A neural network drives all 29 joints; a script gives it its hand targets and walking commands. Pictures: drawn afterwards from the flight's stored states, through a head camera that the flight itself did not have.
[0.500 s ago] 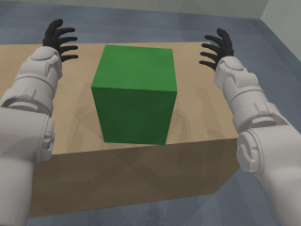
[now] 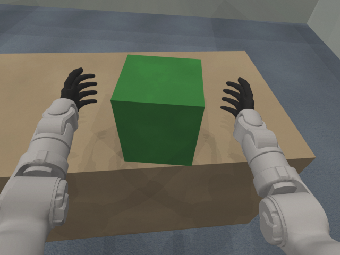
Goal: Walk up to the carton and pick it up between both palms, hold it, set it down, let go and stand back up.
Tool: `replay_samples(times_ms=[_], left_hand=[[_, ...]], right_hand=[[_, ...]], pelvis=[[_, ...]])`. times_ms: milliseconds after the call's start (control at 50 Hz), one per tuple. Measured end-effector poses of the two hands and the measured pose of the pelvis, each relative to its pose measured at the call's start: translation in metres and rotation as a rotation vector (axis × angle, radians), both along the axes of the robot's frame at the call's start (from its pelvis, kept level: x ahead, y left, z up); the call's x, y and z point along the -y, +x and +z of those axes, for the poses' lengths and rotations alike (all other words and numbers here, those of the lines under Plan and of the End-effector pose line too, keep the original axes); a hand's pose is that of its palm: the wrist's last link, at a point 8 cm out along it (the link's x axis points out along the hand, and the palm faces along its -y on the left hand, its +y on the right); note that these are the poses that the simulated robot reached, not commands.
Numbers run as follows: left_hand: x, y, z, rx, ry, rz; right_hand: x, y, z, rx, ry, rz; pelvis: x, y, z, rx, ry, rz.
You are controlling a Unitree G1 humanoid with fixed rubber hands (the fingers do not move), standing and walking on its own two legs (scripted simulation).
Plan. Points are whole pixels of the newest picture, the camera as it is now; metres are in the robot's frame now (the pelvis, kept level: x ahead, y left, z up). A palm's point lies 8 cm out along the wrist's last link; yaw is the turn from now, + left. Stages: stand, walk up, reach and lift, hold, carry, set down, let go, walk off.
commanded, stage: set down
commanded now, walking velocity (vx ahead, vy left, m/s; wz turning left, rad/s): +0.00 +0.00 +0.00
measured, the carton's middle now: (161, 112) +0.52 -0.02 +0.04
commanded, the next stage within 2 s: none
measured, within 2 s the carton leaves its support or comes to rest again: neither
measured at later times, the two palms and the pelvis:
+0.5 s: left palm (64, 125) +0.42 +0.21 +0.12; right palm (247, 133) +0.36 -0.20 +0.11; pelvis +0.01 +0.02 +0.00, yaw -1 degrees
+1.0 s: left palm (55, 167) +0.35 +0.23 +0.06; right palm (246, 166) +0.30 -0.19 +0.06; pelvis +0.02 +0.03 +0.00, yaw -2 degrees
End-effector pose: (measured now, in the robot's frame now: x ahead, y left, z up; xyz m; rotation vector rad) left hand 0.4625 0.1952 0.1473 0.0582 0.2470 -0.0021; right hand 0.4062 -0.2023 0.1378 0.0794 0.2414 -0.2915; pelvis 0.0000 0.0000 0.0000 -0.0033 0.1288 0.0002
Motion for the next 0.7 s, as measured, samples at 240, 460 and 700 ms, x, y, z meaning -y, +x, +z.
replay_samples(times_ms=[240,460,700], left_hand=[[-0.005,-0.018,-0.01,-0.002,0.003,-0.024],[-0.014,-0.04,-0.025,0.001,0.012,-0.04],[-0.029,-0.076,-0.053,-0.003,-0.002,-0.034]], right_hand=[[0.006,-0.017,-0.009,0.009,0.007,-0.024],[0.001,-0.04,-0.025,0.017,-0.003,0.003],[-0.005,-0.072,-0.048,0.015,-0.014,0.011]], pelvis=[[-0.008,0.003,0.0,0.039,-0.012,-0.002],[-0.017,0.008,0.002,0.106,-0.019,-0.022],[-0.025,0.012,0.002,0.151,-0.025,-0.022]])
